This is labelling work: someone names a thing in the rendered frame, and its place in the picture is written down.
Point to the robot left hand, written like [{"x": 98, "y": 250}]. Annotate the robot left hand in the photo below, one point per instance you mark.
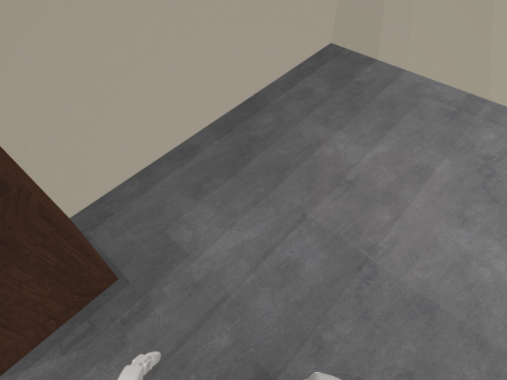
[{"x": 140, "y": 366}]

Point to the cabinet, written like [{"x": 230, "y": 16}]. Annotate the cabinet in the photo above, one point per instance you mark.
[{"x": 48, "y": 269}]

